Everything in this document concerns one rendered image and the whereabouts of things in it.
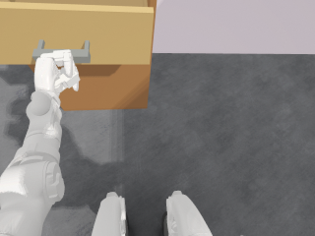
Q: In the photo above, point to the cabinet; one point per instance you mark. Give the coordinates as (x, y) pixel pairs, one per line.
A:
(110, 86)

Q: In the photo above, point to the left robot shin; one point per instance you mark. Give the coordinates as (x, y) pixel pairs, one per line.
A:
(123, 225)

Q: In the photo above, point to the robot left hand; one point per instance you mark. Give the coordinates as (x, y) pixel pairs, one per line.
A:
(48, 77)

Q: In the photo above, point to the robot right thigh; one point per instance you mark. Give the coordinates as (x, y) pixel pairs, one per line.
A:
(189, 221)

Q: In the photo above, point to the drawer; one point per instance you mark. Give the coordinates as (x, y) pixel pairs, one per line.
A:
(119, 31)

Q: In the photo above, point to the left robot forearm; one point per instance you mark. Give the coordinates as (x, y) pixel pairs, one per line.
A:
(43, 138)

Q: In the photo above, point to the handle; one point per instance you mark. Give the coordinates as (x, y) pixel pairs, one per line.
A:
(80, 56)

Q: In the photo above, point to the robot left upper arm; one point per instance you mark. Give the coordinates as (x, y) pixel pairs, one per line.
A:
(27, 193)

